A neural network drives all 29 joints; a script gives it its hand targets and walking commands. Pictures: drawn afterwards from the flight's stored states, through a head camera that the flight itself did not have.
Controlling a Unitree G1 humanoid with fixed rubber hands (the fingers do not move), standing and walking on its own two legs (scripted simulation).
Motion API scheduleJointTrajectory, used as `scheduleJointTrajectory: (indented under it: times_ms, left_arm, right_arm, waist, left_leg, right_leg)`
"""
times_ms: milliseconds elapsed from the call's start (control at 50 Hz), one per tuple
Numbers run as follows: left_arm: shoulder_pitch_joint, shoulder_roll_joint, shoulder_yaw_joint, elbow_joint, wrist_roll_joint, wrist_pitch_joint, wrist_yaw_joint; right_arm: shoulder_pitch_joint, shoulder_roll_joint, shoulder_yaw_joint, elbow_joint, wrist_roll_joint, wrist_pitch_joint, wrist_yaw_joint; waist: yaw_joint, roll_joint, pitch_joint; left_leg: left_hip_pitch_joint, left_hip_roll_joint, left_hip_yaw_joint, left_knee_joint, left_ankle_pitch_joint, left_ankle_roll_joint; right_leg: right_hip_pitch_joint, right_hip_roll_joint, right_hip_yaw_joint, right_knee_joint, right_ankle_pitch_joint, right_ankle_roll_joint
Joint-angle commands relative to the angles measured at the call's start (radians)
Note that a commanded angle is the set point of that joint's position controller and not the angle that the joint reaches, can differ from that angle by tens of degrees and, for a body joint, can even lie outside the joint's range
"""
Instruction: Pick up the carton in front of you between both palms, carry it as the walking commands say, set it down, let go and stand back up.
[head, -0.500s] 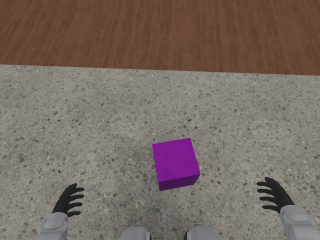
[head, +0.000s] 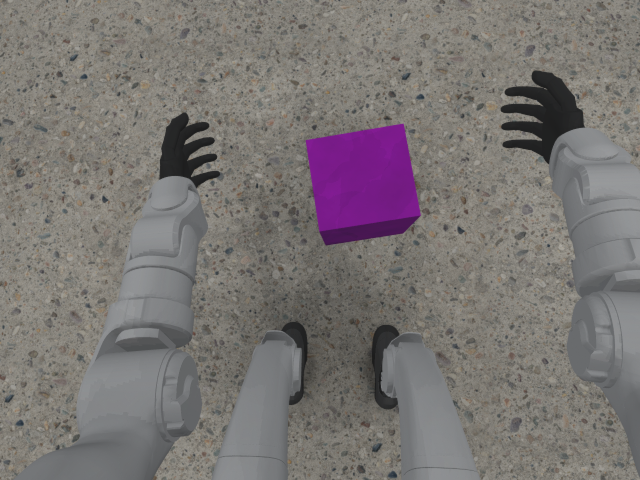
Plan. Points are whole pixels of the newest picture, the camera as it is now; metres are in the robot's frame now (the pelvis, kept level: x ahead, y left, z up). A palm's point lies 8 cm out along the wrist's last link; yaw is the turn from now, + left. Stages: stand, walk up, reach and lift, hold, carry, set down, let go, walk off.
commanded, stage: reach and lift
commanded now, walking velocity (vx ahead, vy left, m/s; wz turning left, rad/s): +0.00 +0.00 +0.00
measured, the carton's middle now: (359, 192) +0.55 -0.02 -0.55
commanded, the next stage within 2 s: none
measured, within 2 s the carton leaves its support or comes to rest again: neither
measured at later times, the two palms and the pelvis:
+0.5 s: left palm (238, 147) +0.53 +0.17 -0.19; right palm (490, 105) +0.58 -0.20 -0.18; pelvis +0.03 +0.00 -0.04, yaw +2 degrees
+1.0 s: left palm (268, 189) +0.52 +0.17 -0.41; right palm (448, 168) +0.57 -0.20 -0.42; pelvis -0.03 +0.01 -0.26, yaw +3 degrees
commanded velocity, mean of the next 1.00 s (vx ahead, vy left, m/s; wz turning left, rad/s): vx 0.00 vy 0.00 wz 0.00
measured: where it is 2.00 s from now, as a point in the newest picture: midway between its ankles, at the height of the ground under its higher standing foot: (337, 379)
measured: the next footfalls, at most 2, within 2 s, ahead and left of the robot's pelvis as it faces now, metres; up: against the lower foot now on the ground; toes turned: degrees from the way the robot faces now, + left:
none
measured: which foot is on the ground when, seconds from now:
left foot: down 0.00-1.00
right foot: down 0.00-1.00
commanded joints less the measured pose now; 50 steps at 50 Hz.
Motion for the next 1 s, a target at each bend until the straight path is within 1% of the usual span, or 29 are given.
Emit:
scheduleJointTrajectory:
  times_ms: [0,80,120,160,200,240,300,360,400,440,480,540,580,660,700,740,800,880,920,980]
  left_arm:
    - [-0.341,0.097,0.053,-0.072,0.017,-0.016,0.014]
    - [-0.468,0.077,0.112,-0.049,0.053,-0.024,0.013]
    - [-0.516,0.066,0.143,-0.049,0.075,-0.032,0.009]
    - [-0.544,0.055,0.17,-0.057,0.096,-0.043,0.004]
    - [-0.55,0.047,0.194,-0.08,0.116,-0.057,-0.001]
    - [-0.534,0.038,0.208,-0.108,0.132,-0.072,-0.008]
    - [-0.479,0.004,0.225,-0.125,0.155,-0.103,-0.026]
    - [-0.42,-0.034,0.25,-0.11,0.183,-0.143,-0.04]
    - [-0.391,-0.051,0.26,-0.096,0.198,-0.17,-0.046]
    - [-0.368,-0.064,0.265,-0.078,0.204,-0.194,-0.047]
    - [-0.365,-0.072,0.263,-0.059,0.202,-0.212,-0.044]
    - [-0.401,-0.066,0.246,-0.046,0.186,-0.226,-0.03]
    - [-0.424,-0.051,0.218,-0.036,0.159,-0.226,-0.015]
    - [-0.482,-0.006,0.147,-0.013,0.077,-0.209,0.014]
    - [-0.521,0.021,0.117,-0.015,0.036,-0.196,0.029]
    - [-0.58,0.045,0.084,-0.018,-0.008,-0.183,0.043]
    - [-0.67,0.081,0.042,-0.015,-0.068,-0.162,0.058]
    - [-0.775,0.12,0.015,0.043,-0.11,-0.144,0.065]
    - [-0.811,0.131,0.017,0.089,-0.113,-0.143,0.061]
    - [-0.852,0.14,0.026,0.16,-0.105,-0.154,0.046]
  right_arm:
    - [-0.412,-0.165,-0.028,-0.029,-0.013,-0.017,0.002]
    - [-0.564,-0.171,-0.052,0.027,-0.046,-0.026,0.007]
    - [-0.626,-0.17,-0.068,0.04,-0.065,-0.034,0.01]
    - [-0.666,-0.165,-0.085,0.042,-0.086,-0.043,0.012]
    - [-0.683,-0.156,-0.104,0.029,-0.108,-0.054,0.012]
    - [-0.681,-0.138,-0.12,0.002,-0.126,-0.064,0.01]
    - [-0.654,-0.079,-0.145,-0.033,-0.154,-0.08,0.008]
    - [-0.593,-0.017,-0.183,-0.043,-0.193,-0.104,0.003]
    - [-0.539,0.011,-0.206,-0.037,-0.21,-0.122,-0.004]
    - [-0.491,0.028,-0.223,-0.026,-0.219,-0.139,-0.014]
    - [-0.465,0.026,-0.233,-0.015,-0.215,-0.157,-0.028]
    - [-0.478,-0.007,-0.213,-0.008,-0.178,-0.179,-0.048]
    - [-0.504,-0.039,-0.174,-0.007,-0.135,-0.186,-0.058]
    - [-0.596,-0.116,-0.073,-0.003,-0.045,-0.182,-0.068]
    - [-0.656,-0.154,-0.013,-0.006,0.001,-0.175,-0.07]
    - [-0.714,-0.189,0.041,-0.003,0.049,-0.166,-0.074]
    - [-0.805,-0.224,0.109,-0.002,0.107,-0.15,-0.08]
    - [-0.897,-0.26,0.162,0.048,0.14,-0.128,-0.085]
    - [-0.92,-0.264,0.174,0.089,0.145,-0.123,-0.083]
    - [-0.946,-0.26,0.185,0.151,0.146,-0.126,-0.077]
  waist:
    - [0.017,-0.1,-0.871]
    - [0.025,-0.11,-0.927]
    - [0.027,-0.115,-0.957]
    - [0.028,-0.12,-1.007]
    - [0.03,-0.127,-1.082]
    - [0.033,-0.142,-1.157]
    - [0.031,-0.174,-1.179]
    - [0.016,-0.184,-1.139]
    - [0.005,-0.164,-1.119]
    - [-0.011,-0.134,-1.098]
    - [-0.026,-0.097,-1.071]
    - [-0.034,-0.051,-1.064]
    - [-0.033,-0.042,-1.107]
    - [-0.022,-0.075,-1.19]
    - [-0.018,-0.103,-1.237]
    - [-0.013,-0.122,-1.258]
    - [-0.008,-0.156,-1.272]
    - [-0.006,-0.17,-1.193]
    - [-0.003,-0.16,-1.122]
    - [0.001,-0.14,-1.014]
  left_leg:
    - [0.266,-0.074,0.071,-0.065,-0.005,-0.023]
    - [0.21,-0.085,0.079,-0.048,0.007,-0.027]
    - [0.187,-0.09,0.08,-0.042,0.031,-0.028]
    - [0.175,-0.094,0.082,-0.036,0.073,-0.029]
    - [0.169,-0.101,0.088,-0.029,0.142,-0.029]
    - [0.136,-0.109,0.093,-0.026,0.221,-0.028]
    - [-0.003,-0.119,0.097,-0.019,0.29,-0.027]
    - [-0.157,-0.121,0.092,0.008,0.325,-0.034]
    - [-0.23,-0.119,0.088,0.047,0.338,-0.044]
    - [-0.28,-0.115,0.084,0.101,0.333,-0.055]
    - [-0.289,-0.114,0.077,0.172,0.326,-0.062]
    - [-0.25,-0.116,0.066,0.3,0.346,-0.061]
    - [-0.231,-0.117,0.064,0.388,0.356,-0.063]
    - [-0.207,-0.121,0.065,0.533,0.332,-0.062]
    - [-0.176,-0.12,0.063,0.597,0.315,-0.056]
    - [-0.156,-0.118,0.064,0.655,0.269,-0.048]
    - [-0.182,-0.109,0.075,0.722,0.18,-0.041]
    - [-0.257,-0.092,0.088,0.793,0.054,-0.036]
    - [-0.305,-0.087,0.093,0.825,0.007,-0.036]
    - [-0.37,-0.083,0.099,0.874,-0.03,-0.038]
  right_leg:
    - [0.439,0.029,0.005,-0.138,0.025,0.043]
    - [0.419,0.035,0.01,-0.12,0.047,0.04]
    - [0.423,0.039,0.014,-0.107,0.088,0.038]
    - [0.452,0.042,0.02,-0.092,0.157,0.037]
    - [0.513,0.047,0.028,-0.073,0.269,0.036]
    - [0.606,0.047,0.041,-0.047,0.426,0.033]
    - [0.707,0.04,0.065,0.004,0.648,0.033]
    - [0.7,0.031,0.087,0.057,0.808,0.037]
    - [0.636,0.025,0.096,0.098,0.856,0.036]
    - [0.518,0.025,0.091,0.144,0.832,0.034]
    - [0.338,0.032,0.075,0.191,0.733,0.033]
    - [0.072,0.052,0.049,0.272,0.56,0.036]
    - [-0.02,0.055,0.041,0.349,0.506,0.04]
    - [-0.099,0.052,0.019,0.506,0.408,0.055]
    - [-0.124,0.046,0.007,0.575,0.354,0.061]
    - [-0.158,0.035,-0.002,0.631,0.282,0.059]
    - [-0.148,0.018,-0.009,0.698,0.203,0.056]
    - [-0.164,-0.001,-0.008,0.758,0.084,0.045]
    - [-0.19,-0.007,-0.001,0.782,0.038,0.04]
    - [-0.238,-0.013,0.013,0.816,0.001,0.034]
